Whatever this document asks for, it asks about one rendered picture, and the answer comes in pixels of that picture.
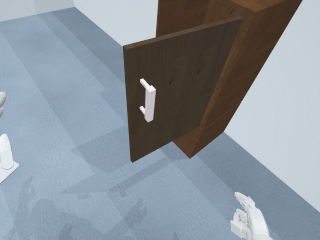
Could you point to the handle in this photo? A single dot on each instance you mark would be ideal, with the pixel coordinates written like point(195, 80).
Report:
point(150, 94)

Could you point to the right robot hand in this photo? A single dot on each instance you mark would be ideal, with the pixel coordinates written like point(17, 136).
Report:
point(252, 222)

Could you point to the cupboard door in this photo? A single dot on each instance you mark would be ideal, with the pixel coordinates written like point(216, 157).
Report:
point(184, 68)

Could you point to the left robot hand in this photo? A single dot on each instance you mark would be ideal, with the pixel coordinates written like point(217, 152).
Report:
point(7, 165)

